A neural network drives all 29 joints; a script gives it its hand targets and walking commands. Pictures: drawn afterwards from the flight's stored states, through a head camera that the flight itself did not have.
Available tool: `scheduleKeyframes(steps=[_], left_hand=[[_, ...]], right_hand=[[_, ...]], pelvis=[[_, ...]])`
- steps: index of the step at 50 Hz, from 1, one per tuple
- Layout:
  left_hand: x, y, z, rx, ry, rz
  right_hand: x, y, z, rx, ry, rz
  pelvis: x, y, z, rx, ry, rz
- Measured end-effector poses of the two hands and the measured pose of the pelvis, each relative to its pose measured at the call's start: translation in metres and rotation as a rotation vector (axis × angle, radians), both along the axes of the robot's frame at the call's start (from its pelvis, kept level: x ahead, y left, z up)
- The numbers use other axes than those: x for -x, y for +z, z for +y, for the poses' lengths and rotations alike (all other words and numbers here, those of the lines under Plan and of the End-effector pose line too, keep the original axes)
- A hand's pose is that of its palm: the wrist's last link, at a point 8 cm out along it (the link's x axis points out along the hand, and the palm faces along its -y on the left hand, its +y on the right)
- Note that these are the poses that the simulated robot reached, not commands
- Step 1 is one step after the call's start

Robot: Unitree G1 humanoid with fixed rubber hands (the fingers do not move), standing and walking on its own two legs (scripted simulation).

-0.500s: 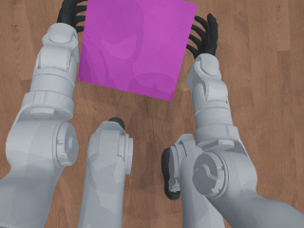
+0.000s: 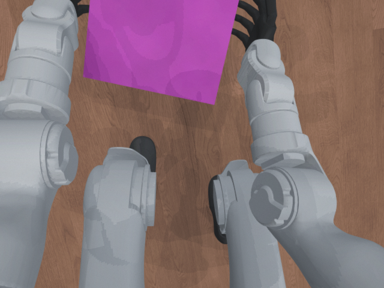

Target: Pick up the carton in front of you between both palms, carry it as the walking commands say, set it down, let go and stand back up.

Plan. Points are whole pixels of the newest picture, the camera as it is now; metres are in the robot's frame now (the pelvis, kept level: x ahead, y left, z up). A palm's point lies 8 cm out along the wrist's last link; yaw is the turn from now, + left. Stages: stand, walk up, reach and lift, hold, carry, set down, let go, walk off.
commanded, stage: set down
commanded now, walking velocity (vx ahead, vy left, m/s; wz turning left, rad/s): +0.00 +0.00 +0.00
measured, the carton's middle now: (165, 38) +0.52 +0.14 -0.25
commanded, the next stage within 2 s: none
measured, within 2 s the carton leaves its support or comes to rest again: rests again in 0.32 s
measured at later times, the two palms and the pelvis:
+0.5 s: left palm out of the picture +0.53 +0.28 -0.17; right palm (261, 35) +0.54 -0.03 -0.16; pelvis +0.01 -0.01 +0.00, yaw -1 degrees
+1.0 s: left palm (52, 36) +0.47 +0.33 -0.23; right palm (256, 64) +0.51 -0.05 -0.22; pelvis +0.00 +0.00 -0.01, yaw +0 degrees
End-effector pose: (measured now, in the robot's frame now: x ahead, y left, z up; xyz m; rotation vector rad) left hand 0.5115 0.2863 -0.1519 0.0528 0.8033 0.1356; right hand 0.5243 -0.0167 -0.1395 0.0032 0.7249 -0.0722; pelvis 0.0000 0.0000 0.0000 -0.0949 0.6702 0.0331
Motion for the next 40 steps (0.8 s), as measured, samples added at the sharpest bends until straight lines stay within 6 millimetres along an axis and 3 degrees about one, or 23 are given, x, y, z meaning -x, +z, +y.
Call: scheduleKeyframes(steps=[12, 30, 37, 40], left_hand=[[-0.007, -0.007, -0.006, 0.019, -0.008, -0.010], [-0.019, -0.022, -0.006, 0.054, 0.011, -0.031], [-0.017, -0.030, -0.004, 0.073, 0.007, -0.043], [-0.008, -0.042, -0.003, 0.073, 0.019, -0.017]], right_hand=[[-0.007, -0.014, -0.012, -0.013, 0.029, 0.005], [-0.023, -0.028, -0.013, -0.017, 0.076, -0.001], [-0.023, -0.030, -0.015, -0.012, 0.105, -0.026], [-0.019, -0.035, -0.016, 0.012, 0.142, -0.007]], pelvis=[[0.000, -0.004, -0.005, -0.014, -0.019, 0.013], [-0.017, -0.002, -0.004, -0.011, -0.025, 0.061], [-0.017, -0.005, -0.003, -0.010, -0.025, 0.041], [-0.016, -0.008, -0.003, -0.010, -0.023, 0.016]])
